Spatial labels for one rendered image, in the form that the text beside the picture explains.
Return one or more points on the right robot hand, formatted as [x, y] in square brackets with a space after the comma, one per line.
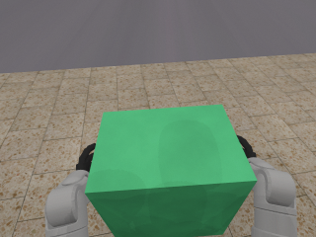
[248, 150]

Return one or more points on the left robot hand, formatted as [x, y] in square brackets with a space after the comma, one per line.
[85, 158]

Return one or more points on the robot left forearm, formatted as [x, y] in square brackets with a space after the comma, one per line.
[65, 210]

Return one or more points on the carton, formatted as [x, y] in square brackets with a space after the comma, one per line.
[169, 172]

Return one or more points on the robot right forearm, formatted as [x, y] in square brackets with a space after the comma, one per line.
[274, 201]

